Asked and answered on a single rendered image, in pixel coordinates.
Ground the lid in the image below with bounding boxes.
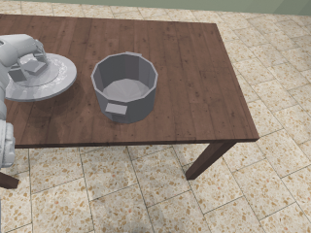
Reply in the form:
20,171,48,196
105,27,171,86
5,52,78,102

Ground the left robot forearm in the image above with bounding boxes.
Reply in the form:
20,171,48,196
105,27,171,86
0,38,18,121

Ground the table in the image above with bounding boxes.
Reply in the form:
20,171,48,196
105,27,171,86
0,14,259,189

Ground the left robot hand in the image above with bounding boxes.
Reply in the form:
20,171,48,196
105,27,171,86
0,34,49,83

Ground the pot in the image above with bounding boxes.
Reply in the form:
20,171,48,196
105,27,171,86
90,51,158,124

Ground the knob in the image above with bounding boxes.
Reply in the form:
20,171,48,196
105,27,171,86
22,59,48,77

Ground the left robot upper arm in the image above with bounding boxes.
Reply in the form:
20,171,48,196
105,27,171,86
0,119,16,233

